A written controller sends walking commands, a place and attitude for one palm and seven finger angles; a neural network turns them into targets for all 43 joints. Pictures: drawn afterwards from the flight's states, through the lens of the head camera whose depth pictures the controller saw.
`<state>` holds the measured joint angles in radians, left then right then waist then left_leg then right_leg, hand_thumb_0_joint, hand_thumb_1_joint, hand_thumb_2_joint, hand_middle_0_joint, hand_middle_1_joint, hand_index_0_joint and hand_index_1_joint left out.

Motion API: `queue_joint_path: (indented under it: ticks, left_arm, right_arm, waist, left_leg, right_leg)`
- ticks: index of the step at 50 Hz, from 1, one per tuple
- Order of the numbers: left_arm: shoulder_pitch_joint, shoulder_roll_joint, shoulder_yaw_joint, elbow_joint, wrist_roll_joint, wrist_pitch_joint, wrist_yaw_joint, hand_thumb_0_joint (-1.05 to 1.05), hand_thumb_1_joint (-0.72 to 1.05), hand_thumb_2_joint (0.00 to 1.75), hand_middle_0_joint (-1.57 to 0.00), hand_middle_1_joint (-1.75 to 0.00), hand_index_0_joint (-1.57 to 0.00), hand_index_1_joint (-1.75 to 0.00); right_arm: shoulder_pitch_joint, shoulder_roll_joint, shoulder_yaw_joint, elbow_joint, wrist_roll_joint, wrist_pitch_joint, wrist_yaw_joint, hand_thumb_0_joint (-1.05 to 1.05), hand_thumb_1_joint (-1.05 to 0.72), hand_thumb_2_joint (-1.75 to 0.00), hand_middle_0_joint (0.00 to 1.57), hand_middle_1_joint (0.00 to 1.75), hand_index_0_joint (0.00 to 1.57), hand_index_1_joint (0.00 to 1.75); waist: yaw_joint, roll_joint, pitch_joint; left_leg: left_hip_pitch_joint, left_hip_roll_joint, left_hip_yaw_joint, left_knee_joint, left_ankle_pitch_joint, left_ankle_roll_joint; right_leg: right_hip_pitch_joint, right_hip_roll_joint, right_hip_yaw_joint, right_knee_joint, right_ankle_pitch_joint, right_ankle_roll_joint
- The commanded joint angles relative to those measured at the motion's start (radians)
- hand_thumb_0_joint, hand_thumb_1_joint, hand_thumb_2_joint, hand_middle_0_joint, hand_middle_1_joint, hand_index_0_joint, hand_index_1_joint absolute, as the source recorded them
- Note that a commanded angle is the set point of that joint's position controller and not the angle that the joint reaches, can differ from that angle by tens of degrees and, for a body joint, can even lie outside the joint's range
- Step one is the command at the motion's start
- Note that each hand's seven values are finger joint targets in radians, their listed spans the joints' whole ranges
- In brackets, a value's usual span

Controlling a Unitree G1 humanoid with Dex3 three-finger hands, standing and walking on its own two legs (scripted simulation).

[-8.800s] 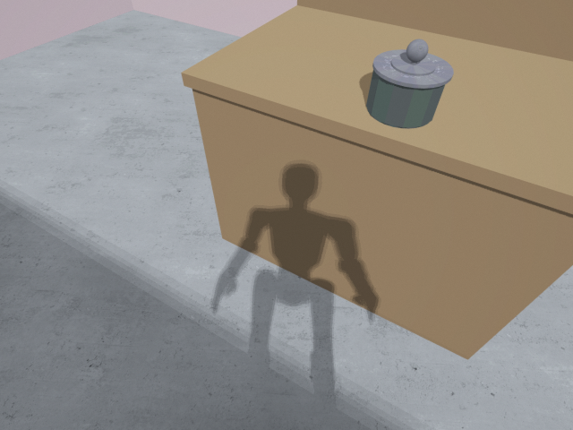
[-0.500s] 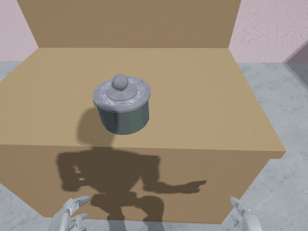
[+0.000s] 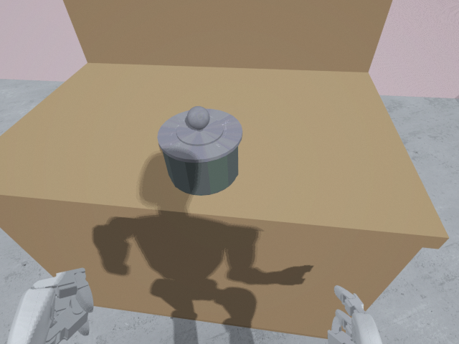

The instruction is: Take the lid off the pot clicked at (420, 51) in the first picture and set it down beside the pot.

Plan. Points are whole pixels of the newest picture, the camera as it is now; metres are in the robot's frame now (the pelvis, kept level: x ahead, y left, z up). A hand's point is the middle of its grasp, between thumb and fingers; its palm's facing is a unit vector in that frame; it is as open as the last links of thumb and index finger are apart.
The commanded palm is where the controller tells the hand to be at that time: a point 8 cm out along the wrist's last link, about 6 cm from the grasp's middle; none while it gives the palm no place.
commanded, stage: raise the hand higher, near the body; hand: left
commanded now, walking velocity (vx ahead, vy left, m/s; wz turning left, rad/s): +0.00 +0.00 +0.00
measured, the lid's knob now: (198, 117) +0.48 +0.13 +0.17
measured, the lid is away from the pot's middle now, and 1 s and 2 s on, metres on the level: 0.00 0.00 0.00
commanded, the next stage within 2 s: reach forward and open the fingers in 0.74 s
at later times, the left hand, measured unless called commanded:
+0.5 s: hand (73, 274) +0.17 +0.24 +0.13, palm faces +0.32 -0.85 -0.43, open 3.1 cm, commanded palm +0.11 +0.27 +0.15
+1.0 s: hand (56, 238) +0.19 +0.26 +0.17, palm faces +0.28 -0.27 -0.92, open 3.0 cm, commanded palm +0.15 +0.27 +0.21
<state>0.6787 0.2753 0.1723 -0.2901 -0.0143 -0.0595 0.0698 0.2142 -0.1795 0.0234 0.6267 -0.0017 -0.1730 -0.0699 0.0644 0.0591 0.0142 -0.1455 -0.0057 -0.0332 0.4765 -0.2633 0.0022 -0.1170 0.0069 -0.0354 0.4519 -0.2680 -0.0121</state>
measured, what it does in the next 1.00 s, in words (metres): stands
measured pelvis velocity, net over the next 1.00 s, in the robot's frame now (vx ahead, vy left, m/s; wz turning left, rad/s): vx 0.00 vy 0.01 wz -0.03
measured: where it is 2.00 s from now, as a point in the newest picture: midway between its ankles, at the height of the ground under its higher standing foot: outside the picture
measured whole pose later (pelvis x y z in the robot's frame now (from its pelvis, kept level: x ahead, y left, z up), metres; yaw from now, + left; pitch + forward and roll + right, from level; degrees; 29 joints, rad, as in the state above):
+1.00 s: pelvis +0.00 +0.01 +0.00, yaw -2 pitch -1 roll +0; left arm 0.51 0.55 0.26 -0.61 0.54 0.07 0.10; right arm 0.16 -0.26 0.03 0.55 -0.01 0.00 -0.01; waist 0.09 0.09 -0.01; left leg -0.23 -0.01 0.00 0.52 -0.28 0.01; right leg -0.22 0.00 0.00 0.52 -0.28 0.00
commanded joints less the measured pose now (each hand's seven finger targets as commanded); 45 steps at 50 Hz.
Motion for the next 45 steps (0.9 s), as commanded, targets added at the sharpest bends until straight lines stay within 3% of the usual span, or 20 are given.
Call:
queue_joint_path:
  ticks: [1, 3, 5, 9, 13, 15, 17, 20, 22, 25, 28, 30, 31, 35, 38, 40, 42, 43, 44, 45]
  left_arm:
    - [0.063, 0.114, 0.086, -0.243, 0.001, -0.080, 0.005, 0.00, 0.90, 0.90, -1.30, -1.50, -1.30, -1.50]
    - [0.033, 0.134, 0.097, -0.249, 0.003, -0.087, 0.009, 0.00, 0.90, 0.90, -1.30, -1.50, -1.30, -1.50]
    - [0.009, 0.188, 0.156, -0.276, 0.002, -0.094, 0.020, 0.00, 0.90, 0.90, -1.30, -1.50, -1.30, -1.50]
    - [0.020, 0.143, 0.116, -0.323, 0.001, -0.107, 0.019, 0.00, 0.90, 0.90, -1.30, -1.50, -1.30, -1.50]
    - [-0.015, 0.162, 0.134, -0.361, 0.000, -0.114, 0.024, 0.00, 0.90, 0.90, -1.30, -1.50, -1.30, -1.50]
    - [0.006, 0.189, 0.176, -0.357, -0.002, -0.111, 0.029, 0.00, 0.90, 0.90, -1.30, -1.50, -1.30, -1.50]
    - [-0.028, 0.155, 0.138, -0.371, -0.004, -0.118, 0.022, 0.00, 0.90, 0.90, -1.30, -1.50, -1.30, -1.50]
    - [-0.035, 0.188, 0.178, -0.392, -0.006, -0.115, 0.026, 0.00, 0.90, 0.90, -1.30, -1.50, -1.30, -1.50]
    - [-0.053, 0.177, 0.171, -0.383, -0.011, -0.119, 0.024, 0.00, 0.90, 0.90, -1.30, -1.50, -1.30, -1.50]
    - [-0.086, 0.195, 0.190, -0.415, -0.011, -0.121, 0.024, 0.00, 0.90, 0.90, -1.30, -1.50, -1.30, -1.50]
    - [-0.104, 0.181, 0.178, -0.422, -0.014, -0.128, 0.024, 0.00, 0.90, 0.90, -1.30, -1.50, -1.30, -1.50]
    - [-0.102, 0.212, 0.221, -0.414, -0.018, -0.124, 0.027, 0.00, 0.90, 0.90, -1.30, -1.50, -1.30, -1.50]
    - [-0.133, 0.187, 0.193, -0.432, -0.019, -0.130, 0.023, 0.00, 0.90, 0.90, -1.30, -1.50, -1.30, -1.50]
    - [-0.165, 0.225, 0.235, -0.455, -0.023, -0.138, 0.029, 0.00, 0.90, 0.90, -1.30, -1.50, -1.30, -1.50]
    - [-0.182, 0.204, 0.221, -0.447, -0.025, -0.143, 0.027, 0.00, 0.90, 0.90, -1.30, -1.50, -1.30, -1.50]
    - [-0.181, 0.239, 0.266, -0.447, -0.029, -0.146, 0.033, 0.00, 0.90, 0.90, -1.30, -1.50, -1.30, -1.50]
    - [-0.197, 0.220, 0.256, -0.437, -0.033, -0.153, 0.030, 0.00, 0.90, 0.90, -1.30, -1.50, -1.30, -1.50]
    - [-0.225, 0.469, 0.226, -0.501, 0.389, -0.049, 0.068, 0.00, 0.87, 0.92, -1.29, -1.46, -1.29, -1.46]
    - [-0.255, 0.378, 0.211, -0.588, 0.390, 0.007, 0.088, 0.00, 0.84, 0.94, -1.28, -1.43, -1.28, -1.43]
    - [-0.255, 0.440, 0.224, -0.555, 0.489, 0.055, 0.103, 0.00, 0.81, 0.96, -1.28, -1.39, -1.28, -1.39]
  right_arm:
    - [-0.181, -0.102, -0.051, -0.184, 0.009, -0.079, 0.002, 0.00, -0.90, -0.90, 0.20, 0.30, 0.20, 0.30]
    - [-0.180, -0.107, -0.057, -0.179, 0.010, -0.082, -0.003, 0.00, -0.90, -0.90, 0.20, 0.30, 0.20, 0.30]
    - [-0.180, -0.111, -0.059, -0.176, 0.011, -0.084, -0.007, 0.00, -0.90, -0.90, 0.20, 0.30, 0.20, 0.30]
    - [-0.171, -0.105, -0.053, -0.180, 0.010, -0.094, -0.008, 0.00, -0.90, -0.90, 0.20, 0.30, 0.20, 0.30]
    - [-0.165, -0.110, -0.054, -0.182, 0.013, -0.093, -0.005, 0.00, -0.90, -0.90, 0.20, 0.30, 0.20, 0.30]
    - [-0.168, -0.110, -0.057, -0.176, 0.013, -0.091, -0.003, 0.00, -0.90, -0.90, 0.20, 0.30, 0.20, 0.30]
    - [-0.166, -0.106, -0.051, -0.183, 0.014, -0.088, -0.002, 0.00, -0.90, -0.90, 0.20, 0.30, 0.20, 0.30]
    - [-0.167, -0.110, -0.052, -0.181, 0.013, -0.086, 0.003, 0.00, -0.90, -0.90, 0.20, 0.30, 0.20, 0.30]
    - [-0.165, -0.105, -0.048, -0.183, 0.012, -0.080, 0.002, 0.00, -0.90, -0.90, 0.20, 0.30, 0.20, 0.30]
    - [-0.167, -0.112, -0.046, -0.183, 0.012, -0.078, 0.006, 0.00, -0.90, -0.90, 0.20, 0.30, 0.20, 0.30]
    - [-0.159, -0.110, -0.042, -0.184, 0.009, -0.080, 0.008, 0.00, -0.90, -0.90, 0.20, 0.30, 0.20, 0.30]
    - [-0.167, -0.114, -0.045, -0.179, 0.011, -0.073, 0.010, 0.00, -0.90, -0.90, 0.20, 0.30, 0.20, 0.30]
    - [-0.168, -0.108, -0.038, -0.186, 0.009, -0.073, 0.010, 0.00, -0.90, -0.90, 0.20, 0.30, 0.20, 0.30]
    - [-0.169, -0.119, -0.041, -0.179, 0.011, -0.074, 0.011, 0.00, -0.90, -0.90, 0.20, 0.30, 0.20, 0.30]
    - [-0.166, -0.116, -0.039, -0.178, 0.010, -0.073, 0.010, 0.00, -0.90, -0.90, 0.20, 0.30, 0.20, 0.30]
    - [-0.170, -0.120, -0.042, -0.170, 0.011, -0.074, 0.013, 0.00, -0.90, -0.90, 0.20, 0.30, 0.20, 0.30]
    - [-0.171, -0.116, -0.042, -0.172, 0.010, -0.070, 0.011, 0.00, -0.90, -0.90, 0.20, 0.30, 0.20, 0.30]
    - [-0.190, -0.200, -0.034, -0.201, -0.021, 0.002, 0.025, 0.00, -0.90, -0.90, 0.20, 0.30, 0.20, 0.30]
    - [-0.211, -0.162, -0.035, -0.259, -0.015, 0.040, 0.037, 0.00, -0.90, -0.90, 0.20, 0.30, 0.20, 0.30]
    - [-0.220, -0.164, -0.036, -0.256, -0.005, 0.068, 0.045, 0.00, -0.90, -0.90, 0.20, 0.30, 0.20, 0.30]
  waist:
    - [0.009, -0.048, -0.019]
    - [0.006, -0.071, -0.009]
    - [0.011, -0.045, -0.014]
    - [0.011, -0.023, -0.033]
    - [0.008, -0.003, -0.031]
    - [0.017, -0.001, -0.041]
    - [0.007, -0.028, -0.020]
    - [0.012, 0.018, -0.033]
    - [0.009, -0.033, -0.028]
    - [0.009, 0.027, -0.027]
    - [0.009, -0.011, -0.044]
    - [0.014, -0.009, -0.043]
    - [0.008, -0.005, -0.038]
    - [0.011, -0.003, -0.048]
    - [0.010, -0.007, -0.043]
    - [0.014, 0.011, -0.048]
    - [0.012, -0.039, -0.054]
    - [0.030, 0.049, -0.053]
    - [0.034, 0.126, -0.076]
    - [0.040, 0.143, -0.055]
  left_leg:
    - [0.022, 0.008, 0.026, -0.070, 0.189, 0.031]
    - [0.019, 0.009, 0.028, -0.072, 0.159, 0.034]
    - [0.026, 0.009, 0.030, -0.069, 0.147, 0.030]
    - [0.041, 0.012, 0.027, -0.074, 0.182, 0.031]
    - [0.045, 0.015, 0.027, -0.076, 0.182, 0.028]
    - [0.044, 0.014, 0.028, -0.066, 0.204, 0.025]
    - [0.043, 0.018, 0.025, -0.074, 0.204, 0.026]
    - [0.051, 0.017, 0.027, -0.067, 0.209, 0.023]
    - [0.044, 0.020, 0.024, -0.073, 0.213, 0.024]
    - [0.052, 0.018, 0.027, -0.068, 0.205, 0.021]
    - [0.058, 0.023, 0.018, -0.075, 0.225, 0.022]
    - [0.056, 0.023, 0.020, -0.072, 0.219, 0.020]
    - [0.055, 0.021, 0.023, -0.077, 0.213, 0.021]
    - [0.063, 0.022, 0.021, -0.070, 0.210, 0.020]
    - [0.066, 0.025, 0.023, -0.080, 0.204, 0.021]
    - [0.067, 0.025, 0.022, -0.074, 0.208, 0.019]
    - [0.065, 0.025, 0.027, -0.077, 0.210, 0.024]
    - [-0.080, 0.001, 0.052, -0.054, 0.234, 0.018]
    - [-0.092, 0.003, 0.060, -0.054, 0.247, 0.008]
    - [-0.103, 0.006, 0.055, -0.050, 0.221, 0.001]
  right_leg:
    - [-0.055, -0.016, -0.022, -0.096, 0.126, 0.004]
    - [-0.069, -0.017, -0.016, -0.103, 0.098, 0.010]
    - [-0.073, -0.015, -0.007, -0.112, 0.082, 0.008]
    - [-0.056, -0.019, -0.014, -0.093, 0.116, 0.006]
    - [-0.057, -0.019, -0.010, -0.092, 0.120, 0.004]
    - [-0.049, -0.015, -0.006, -0.088, 0.149, 0.002]
    - [-0.055, -0.017, -0.012, -0.086, 0.147, 0.002]
    - [-0.052, -0.014, -0.005, -0.086, 0.159, 0.000]
    - [-0.047, -0.017, -0.012, -0.088, 0.162, 0.001]
    - [-0.054, -0.014, -0.002, -0.089, 0.159, -0.001]
    - [-0.039, -0.017, -0.012, -0.083, 0.167, -0.001]
    - [-0.039, -0.012, -0.004, -0.085, 0.170, -0.002]
    - [-0.041, -0.018, -0.007, -0.091, 0.162, -0.002]
    - [-0.039, -0.016, -0.001, -0.092, 0.163, -0.003]
    - [-0.040, -0.020, -0.005, -0.095, 0.146, -0.003]
    - [-0.038, -0.017, 0.001, -0.091, 0.160, -0.005]
    - [-0.031, -0.023, -0.003, -0.098, 0.159, -0.002]
    - [-0.090, -0.011, 0.020, -0.032, 0.180, 0.005]
    - [-0.079, -0.024, -0.017, -0.012, 0.166, -0.010]
    - [-0.084, -0.011, 0.011, -0.008, 0.137, -0.020]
